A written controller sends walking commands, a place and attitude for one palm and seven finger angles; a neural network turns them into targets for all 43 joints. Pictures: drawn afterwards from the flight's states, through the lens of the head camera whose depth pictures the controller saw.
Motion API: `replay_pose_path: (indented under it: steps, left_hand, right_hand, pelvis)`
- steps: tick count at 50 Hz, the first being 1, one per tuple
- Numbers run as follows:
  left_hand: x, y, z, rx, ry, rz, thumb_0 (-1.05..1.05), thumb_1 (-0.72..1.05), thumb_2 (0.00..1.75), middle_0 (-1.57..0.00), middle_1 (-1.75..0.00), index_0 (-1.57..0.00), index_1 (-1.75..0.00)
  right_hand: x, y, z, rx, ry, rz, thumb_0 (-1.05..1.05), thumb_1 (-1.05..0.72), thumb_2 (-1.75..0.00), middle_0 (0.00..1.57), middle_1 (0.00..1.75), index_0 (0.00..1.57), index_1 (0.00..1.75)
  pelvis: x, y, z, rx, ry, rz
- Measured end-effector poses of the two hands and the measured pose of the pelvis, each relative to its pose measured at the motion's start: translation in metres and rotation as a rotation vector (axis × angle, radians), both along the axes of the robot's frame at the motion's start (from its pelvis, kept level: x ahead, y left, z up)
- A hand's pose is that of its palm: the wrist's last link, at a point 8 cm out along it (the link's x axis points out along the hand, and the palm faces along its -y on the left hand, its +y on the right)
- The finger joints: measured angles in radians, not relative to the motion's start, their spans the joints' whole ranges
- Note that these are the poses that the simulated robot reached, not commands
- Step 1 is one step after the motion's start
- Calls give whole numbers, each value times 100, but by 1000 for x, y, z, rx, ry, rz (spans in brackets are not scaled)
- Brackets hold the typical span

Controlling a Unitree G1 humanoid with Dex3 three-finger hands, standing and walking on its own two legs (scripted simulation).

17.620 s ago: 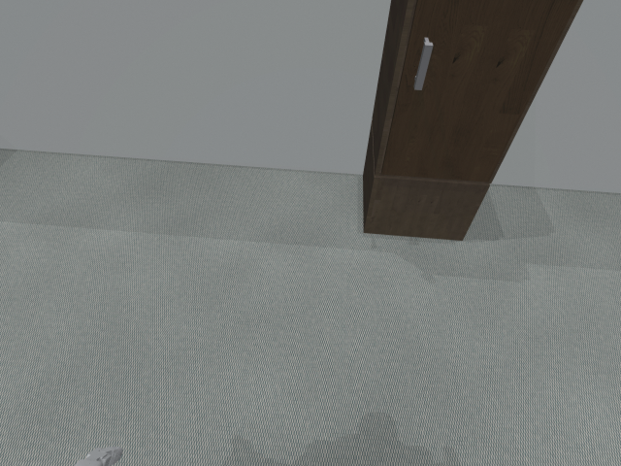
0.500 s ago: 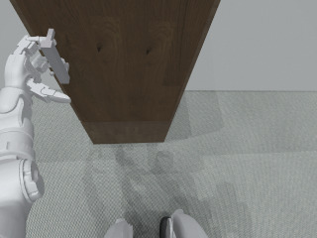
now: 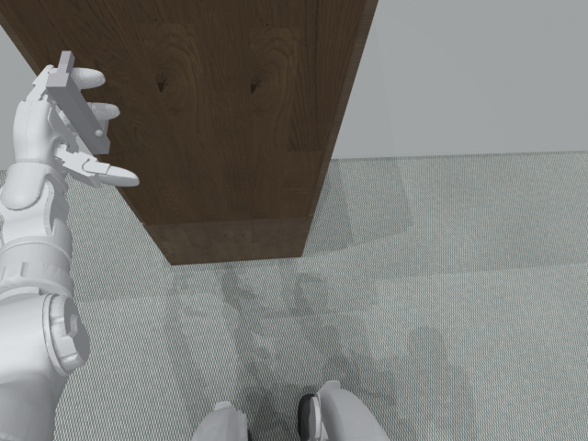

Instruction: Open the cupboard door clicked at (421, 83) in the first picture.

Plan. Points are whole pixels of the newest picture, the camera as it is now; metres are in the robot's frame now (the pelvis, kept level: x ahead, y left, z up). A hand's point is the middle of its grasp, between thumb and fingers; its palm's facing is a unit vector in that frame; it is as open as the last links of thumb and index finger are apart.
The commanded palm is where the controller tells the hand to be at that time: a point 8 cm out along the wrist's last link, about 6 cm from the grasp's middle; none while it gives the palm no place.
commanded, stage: slide the fingers in behind the handle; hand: left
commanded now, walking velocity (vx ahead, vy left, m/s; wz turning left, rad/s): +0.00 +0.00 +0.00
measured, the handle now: (84, 106) +0.54 +0.25 +0.07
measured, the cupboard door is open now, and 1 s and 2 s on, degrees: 0 0 27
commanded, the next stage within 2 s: close the thumb around the handle in 0.42 s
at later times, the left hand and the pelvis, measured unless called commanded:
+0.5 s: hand (101, 133) +0.50 +0.22 +0.07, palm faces +0.03 -1.00 -0.02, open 13.9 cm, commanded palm +0.47 +0.25 +0.07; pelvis +0.00 +0.00 +0.00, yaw +1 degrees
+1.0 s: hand (101, 132) +0.50 +0.22 +0.07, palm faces +0.04 -1.00 -0.02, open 8.1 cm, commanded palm +0.47 +0.25 +0.07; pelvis +0.00 +0.00 +0.00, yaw +0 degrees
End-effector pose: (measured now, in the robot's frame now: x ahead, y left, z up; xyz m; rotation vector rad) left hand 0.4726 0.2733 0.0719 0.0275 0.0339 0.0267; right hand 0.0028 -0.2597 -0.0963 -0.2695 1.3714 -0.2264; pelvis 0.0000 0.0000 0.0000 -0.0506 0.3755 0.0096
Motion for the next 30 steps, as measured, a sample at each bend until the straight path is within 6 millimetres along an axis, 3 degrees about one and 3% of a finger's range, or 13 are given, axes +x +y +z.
replay_pose_path:
  steps: [30]
  left_hand:
    - [1,-3,0,-7,-3,9,-1,-49,31,-30,-120,-30,-123]
  right_hand:
    - [15,1,-3,7,-22,29,1,-90,-90,20,30,21,30]
  pelvis:
    - [3,1,0,0,4,11]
